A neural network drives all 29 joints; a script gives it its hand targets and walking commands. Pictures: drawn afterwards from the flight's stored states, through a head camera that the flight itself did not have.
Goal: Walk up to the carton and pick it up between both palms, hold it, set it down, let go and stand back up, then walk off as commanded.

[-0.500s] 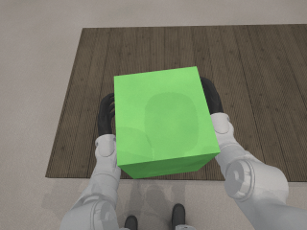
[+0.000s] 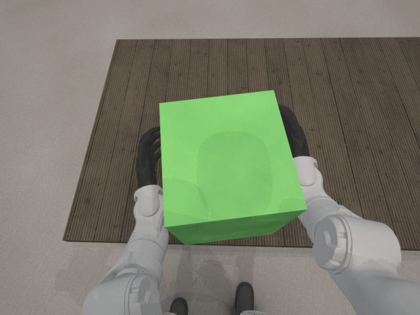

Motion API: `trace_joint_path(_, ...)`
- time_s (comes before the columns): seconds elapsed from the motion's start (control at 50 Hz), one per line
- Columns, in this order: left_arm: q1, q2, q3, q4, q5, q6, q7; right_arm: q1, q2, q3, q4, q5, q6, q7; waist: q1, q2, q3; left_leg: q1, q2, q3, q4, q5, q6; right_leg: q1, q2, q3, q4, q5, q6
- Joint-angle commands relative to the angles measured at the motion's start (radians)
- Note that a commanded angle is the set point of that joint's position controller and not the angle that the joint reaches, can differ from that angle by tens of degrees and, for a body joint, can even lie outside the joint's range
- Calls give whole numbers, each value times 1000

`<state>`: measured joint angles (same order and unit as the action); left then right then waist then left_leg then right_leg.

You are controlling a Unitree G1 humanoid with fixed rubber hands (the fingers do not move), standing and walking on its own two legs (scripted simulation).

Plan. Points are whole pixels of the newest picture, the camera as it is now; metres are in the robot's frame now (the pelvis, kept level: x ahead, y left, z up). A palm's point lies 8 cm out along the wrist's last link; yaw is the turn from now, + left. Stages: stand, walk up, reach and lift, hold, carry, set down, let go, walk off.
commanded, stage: reach and lift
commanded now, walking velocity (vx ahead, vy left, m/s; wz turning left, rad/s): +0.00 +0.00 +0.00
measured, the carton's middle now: (223, 177) +0.37 +0.00 -0.04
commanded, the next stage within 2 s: none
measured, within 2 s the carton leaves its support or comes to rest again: leaves its support in 0.50 s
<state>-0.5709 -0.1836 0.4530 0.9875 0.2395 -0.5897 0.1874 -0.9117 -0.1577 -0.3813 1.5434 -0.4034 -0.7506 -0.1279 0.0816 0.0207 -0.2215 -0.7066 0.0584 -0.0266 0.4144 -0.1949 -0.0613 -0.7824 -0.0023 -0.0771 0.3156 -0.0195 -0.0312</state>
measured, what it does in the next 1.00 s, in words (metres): stands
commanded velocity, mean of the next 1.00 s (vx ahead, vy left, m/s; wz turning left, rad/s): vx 0.00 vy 0.00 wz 0.00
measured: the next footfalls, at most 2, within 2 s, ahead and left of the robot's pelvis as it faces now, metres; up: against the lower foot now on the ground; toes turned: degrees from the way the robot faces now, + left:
none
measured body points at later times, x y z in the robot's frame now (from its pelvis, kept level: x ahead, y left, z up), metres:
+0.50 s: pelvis -0.01 +0.00 -0.01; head +0.08 -0.02 +0.43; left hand +0.36 +0.15 -0.02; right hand +0.42 -0.14 +0.01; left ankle -0.03 +0.16 -0.73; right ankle +0.04 -0.10 -0.73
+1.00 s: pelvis -0.01 +0.00 +0.01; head -0.03 +0.00 +0.46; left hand +0.39 +0.15 +0.13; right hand +0.42 -0.14 +0.16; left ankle -0.03 +0.16 -0.73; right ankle +0.04 -0.10 -0.73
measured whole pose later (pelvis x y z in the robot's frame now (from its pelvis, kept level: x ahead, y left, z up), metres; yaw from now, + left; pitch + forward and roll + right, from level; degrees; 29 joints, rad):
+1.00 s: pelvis -0.01 +0.00 +0.01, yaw +2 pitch +5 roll +0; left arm -0.65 -0.04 0.26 0.77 0.15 0.04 0.15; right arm -0.81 -0.08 -0.12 0.97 0.05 0.00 -0.16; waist -0.02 -0.01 -0.16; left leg -0.27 0.05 -0.07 0.42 -0.24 -0.05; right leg -0.36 -0.02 -0.12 0.38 -0.11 -0.02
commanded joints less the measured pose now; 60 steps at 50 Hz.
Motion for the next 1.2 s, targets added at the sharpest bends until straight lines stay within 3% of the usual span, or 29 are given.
trace_joint_path(0.0, -388, -529, -337, 21, 117, -2, -104, -368, 548, 217, 28, -146, -76, 152, -30, -118, -650, 32, -68, 110, -15, 273, 14, 745, 44, -39, 163, 523, 21)
trace_joint_path(0.06, -414, -516, -317, 61, 120, 4, -101, -405, 548, 200, 25, -156, -73, 150, -46, -147, -597, 7, -75, 113, -17, 203, 32, 708, 51, -47, 150, 391, 19)
trace_joint_path(0.1, -406, -529, -361, 76, 94, 16, -104, -423, 547, 253, 3, -129, -69, 153, -27, -122, -643, 5, -77, 106, -3, 246, 25, 722, 39, -31, 172, 495, 13)
trace_joint_path(0.14, -440, -535, -363, 58, 79, 24, -109, -441, 546, 251, -13, -133, -62, 147, -55, -118, -661, -16, -79, 100, 5, 229, 19, 738, 45, -32, 182, 494, 13)
trace_joint_path(0.16, -462, -524, -367, 55, 64, 28, -109, -423, 559, 269, 17, -122, -47, 157, -34, -101, -676, -17, -75, 103, 1, 213, 18, 715, 41, -21, 187, 467, 15)
trace_joint_path(0.18, -499, -504, -365, 42, 68, 29, -104, -451, 537, 250, 12, -116, -51, 151, -51, -100, -643, -26, -82, 105, 4, 228, 15, 713, 40, -39, 167, 462, 16)
trace_joint_path(0.4, -573, -537, -439, 27, -10, 57, -102, -418, 683, 422, -86, 11, 72, 141, -33, -120, -697, 0, -83, 74, 48, 110, 35, 693, 29, 10, 202, 280, 40)
trace_joint_path(0.44, -623, -559, -510, -26, -47, 59, -101, -402, 700, 449, -159, 37, 95, 140, -77, -108, -741, 17, -81, 57, 65, 125, 28, 675, 35, 1, 201, 252, 45)
trace_joint_path(0.46, -574, -553, -488, 10, -44, 65, -94, -450, 692, 465, -224, 62, 96, 138, -34, -101, -710, -1, -81, 64, 62, 114, 33, 662, 40, 1, 199, 237, 43)
trace_joint_path(0.48, -654, -579, -533, -42, -67, 64, -93, -427, 738, 485, -236, 65, 122, 135, -78, -80, -743, 3, -86, 55, 73, 113, 27, 671, 39, 2, 206, 254, 41)
trace_joint_path(0.5, -665, -593, -573, -90, -89, 63, -95, -422, 753, 525, -282, 91, 125, 131, -72, -75, -779, 25, -90, 48, 83, 162, 22, 715, 36, -3, 211, 326, 38)
trace_joint_path(0.52, -663, -596, -577, -78, -98, 71, -93, -436, 751, 528, -302, 105, 148, 130, -92, -72, -755, 25, -93, 41, 82, 166, 23, 699, 46, -5, 229, 321, 42)
trace_joint_path(0.54, -668, -601, -580, -105, -120, 78, -96, -415, 786, 576, -330, 131, 181, 126, -87, -120, -762, 22, -96, 37, 76, 166, 31, 742, 44, 3, 230, 354, 56)
trace_joint_path(0.58, -724, -603, -606, -124, -118, 90, -97, -421, 826, 601, -383, 152, 219, 114, -113, -106, -743, 30, -98, 19, 89, 134, 32, 755, 49, 2, 243, 338, 65)
trace_joint_path(0.64, -788, -600, -660, -219, -145, 116, -96, -410, 856, 677, -514, 215, 293, 112, -89, -57, -742, 66, -94, 17, 80, 154, 21, 783, 42, 26, 244, 330, 75)
trace_joint_path(0.68, -866, -594, -687, -293, -161, 137, -91, -387, 906, 710, -565, 270, 347, 98, -122, -81, -743, 86, -110, -7, 93, 166, 21, 814, 52, 13, 250, 320, 81)
trace_joint_path(0.72, -869, -599, -713, -294, -178, 192, -90, -421, 912, 750, -653, 314, 404, 97, -99, -65, -725, 108, -107, -7, 74, 140, 24, 810, 37, 39, 240, 289, 81)
trace_joint_path(0.74, -901, -578, -726, -359, -167, 211, -88, -387, 899, 750, -659, 328, 432, 99, -129, -27, -698, 130, -111, -18, 77, 137, 11, 831, 38, 23, 225, 254, 85)
trace_joint_path(0.78, -915, -534, -669, -327, -154, 282, -93, -444, 885, 746, -705, 373, 493, 92, -86, -40, -603, 164, -110, -10, 47, 90, 26, 765, 30, 37, 184, 148, 86)
trace_joint_path(0.84, -934, -526, -656, -409, -126, 381, -98, -461, 857, 688, -760, 420, 572, 95, -99, -8, -534, 243, -101, -14, 14, 88, 18, 767, 29, 28, 126, 79, 78)
trace_joint_path(0.88, -935, -518, -655, -483, -139, 466, -110, -418, 877, 687, -781, 439, 653, 84, -106, -29, -451, 303, -105, -29, -21, 72, 24, 812, 31, 27, 95, 35, 78)
trace_joint_path(0.92, -877, -494, -583, -487, -112, 538, -121, -456, 823, 643, -820, 468, 696, 92, -83, -70, -378, 342, -102, -19, -63, 72, 38, 851, 25, 35, 62, 63, 77)
trace_joint_path(0.96, -830, -412, -446, -376, -24, 653, -173, -421, 820, 526, -676, 416, 774, 82, -113, -72, -122, 302, -114, 12, -135, -92, 67, 894, -4, 45, 2, -89, 86)
trace_joint_path(0.98, -795, -431, -428, -381, -17, 690, -198, -466, 791, 510, -751, 406, 773, 89, -98, -96, -120, 339, -113, 20, -147, -76, 70, 918, 12, 36, -8, -94, 88)
trace_joint_path(1.0, -773, -444, -445, -422, -14, 725, -212, -434, 804, 473, -719, 409, 794, 93, -124, -78, -95, 375, -115, 25, -153, -9, 63, 935, 14, 39, -18, -62, 89)
trace_joint_path(1.02, -763, -415, -416, -410, 3, 754, -233, -457, 782, 442, -749, 397, 800, 97, -115, -57, -71, 343, -118, 39, -168, -54, 61, 969, 3, 40, -33, -71, 87)
trace_joint_path(1.06, -774, -422, -410, -437, 11, 780, -258, -456, 775, 425, -765, 373, 804, 102, -136, -81, -83, 358, -119, 38, -176, -20, 67, 1041, 6, 34, -29, -20, 91)
trace_joint_path(1.14, -717, -469, -508, -566, -33, 802, -265, -492, 791, 526, -949, 422, 762, 97, -153, -44, -253, 430, -123, 38, -139, 175, 35, 1140, 22, 19, 4, 264, 77)
trace_joint_path(1.18, -701, -448, -513, -582, -26, 827, -259, -505, 800, 554, -981, 436, 773, 97, -144, -71, -195, 433, -122, 27, -146, 141, 47, 1105, 23, 0, -8, 200, 88)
